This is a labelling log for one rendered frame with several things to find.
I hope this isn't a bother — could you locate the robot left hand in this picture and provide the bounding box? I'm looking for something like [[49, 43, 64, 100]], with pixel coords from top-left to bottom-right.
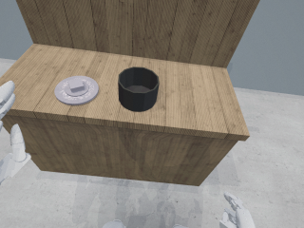
[[0, 80, 31, 185]]

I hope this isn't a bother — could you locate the pot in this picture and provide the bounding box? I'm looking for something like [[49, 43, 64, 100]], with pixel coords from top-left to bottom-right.
[[118, 66, 160, 112]]

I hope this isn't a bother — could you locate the table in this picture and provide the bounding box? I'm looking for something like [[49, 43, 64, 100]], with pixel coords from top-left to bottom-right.
[[0, 0, 260, 186]]

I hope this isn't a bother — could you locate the knob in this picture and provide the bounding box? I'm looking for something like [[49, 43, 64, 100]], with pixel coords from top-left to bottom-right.
[[67, 78, 85, 92]]

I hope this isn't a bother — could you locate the lid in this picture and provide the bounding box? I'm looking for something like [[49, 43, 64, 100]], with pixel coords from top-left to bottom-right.
[[54, 75, 99, 105]]

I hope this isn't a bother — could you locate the robot right hand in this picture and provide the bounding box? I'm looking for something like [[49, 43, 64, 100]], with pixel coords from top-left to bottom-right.
[[219, 191, 256, 228]]

